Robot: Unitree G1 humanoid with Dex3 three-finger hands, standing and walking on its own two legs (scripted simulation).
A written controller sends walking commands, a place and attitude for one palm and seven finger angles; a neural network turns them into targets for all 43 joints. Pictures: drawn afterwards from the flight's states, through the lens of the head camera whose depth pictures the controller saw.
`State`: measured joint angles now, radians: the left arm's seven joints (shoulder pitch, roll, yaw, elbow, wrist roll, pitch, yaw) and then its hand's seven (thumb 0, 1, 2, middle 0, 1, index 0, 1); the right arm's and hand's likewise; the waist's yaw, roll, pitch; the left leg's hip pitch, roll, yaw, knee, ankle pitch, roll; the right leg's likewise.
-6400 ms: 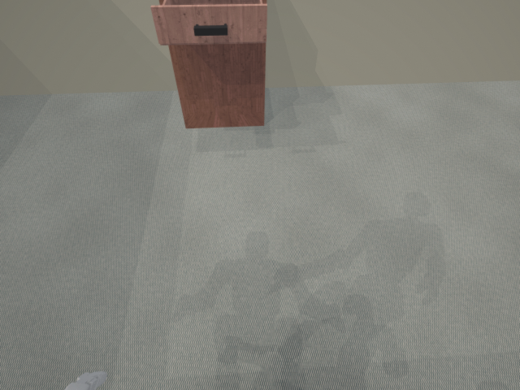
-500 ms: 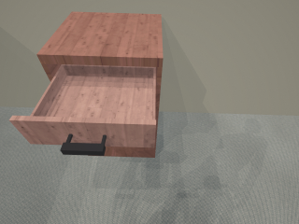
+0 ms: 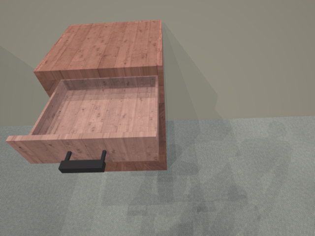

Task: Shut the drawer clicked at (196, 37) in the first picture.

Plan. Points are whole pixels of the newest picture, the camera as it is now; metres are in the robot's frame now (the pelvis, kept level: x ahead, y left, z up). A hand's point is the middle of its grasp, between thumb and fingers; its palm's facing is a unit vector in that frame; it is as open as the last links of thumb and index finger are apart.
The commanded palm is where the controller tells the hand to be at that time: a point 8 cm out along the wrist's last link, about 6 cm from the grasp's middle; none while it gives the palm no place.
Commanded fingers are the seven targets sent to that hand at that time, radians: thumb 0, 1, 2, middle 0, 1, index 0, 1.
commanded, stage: look again from close up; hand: left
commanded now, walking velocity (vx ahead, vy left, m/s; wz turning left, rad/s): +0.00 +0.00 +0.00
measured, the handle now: (84, 159) +0.35 +0.25 -0.04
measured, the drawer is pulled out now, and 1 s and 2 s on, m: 0.30 0.30 0.30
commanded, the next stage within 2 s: shuffle to correct the standing spot in 0.04 s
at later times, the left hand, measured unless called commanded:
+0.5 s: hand out of the picture +0.00 +0.20 -0.18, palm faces +0.05 -0.98 -0.19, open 7.4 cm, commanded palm none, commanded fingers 0.00 0.90 0.90 -0.20 -0.30 -0.20 -0.30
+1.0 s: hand out of the picture +0.06 +0.22 -0.18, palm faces -0.03 -0.98 -0.21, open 7.4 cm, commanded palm none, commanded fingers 0.00 0.90 0.90 -0.20 -0.30 -0.20 -0.30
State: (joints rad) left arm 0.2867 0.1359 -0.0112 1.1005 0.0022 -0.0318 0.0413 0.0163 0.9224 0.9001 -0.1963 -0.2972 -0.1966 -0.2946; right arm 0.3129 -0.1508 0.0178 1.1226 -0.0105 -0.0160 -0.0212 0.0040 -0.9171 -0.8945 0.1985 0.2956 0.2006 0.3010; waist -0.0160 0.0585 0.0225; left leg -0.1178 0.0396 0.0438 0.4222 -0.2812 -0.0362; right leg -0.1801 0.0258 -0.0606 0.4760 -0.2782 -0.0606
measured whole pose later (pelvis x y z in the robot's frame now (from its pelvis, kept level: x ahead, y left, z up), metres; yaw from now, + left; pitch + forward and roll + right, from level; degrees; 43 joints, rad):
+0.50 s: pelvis +0.03 +0.03 -0.01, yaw +0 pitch -1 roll +1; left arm 0.35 0.14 0.01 1.11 0.02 -0.01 0.03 0.01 0.90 0.90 -0.20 -0.30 -0.20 -0.29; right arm 0.36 -0.17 0.01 1.12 -0.02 -0.04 -0.02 0.00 -0.91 -0.89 0.20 0.30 0.20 0.30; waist 0.01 -0.01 0.02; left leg -0.11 0.00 0.08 0.49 -0.37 0.01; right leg -0.19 -0.03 -0.05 0.59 -0.37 -0.04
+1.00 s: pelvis +0.01 +0.05 -0.01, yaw -1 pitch -1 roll -1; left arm 0.24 0.17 -0.01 1.01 0.01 -0.02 0.06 0.01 0.91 0.90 -0.20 -0.30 -0.20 -0.29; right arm 0.22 -0.20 -0.03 0.99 0.00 0.00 -0.01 0.01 -0.93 -0.89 0.20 0.30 0.20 0.30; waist -0.02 0.01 0.06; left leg -0.25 0.03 0.05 0.60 -0.32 0.01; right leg -0.22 0.00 -0.05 0.56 -0.33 -0.01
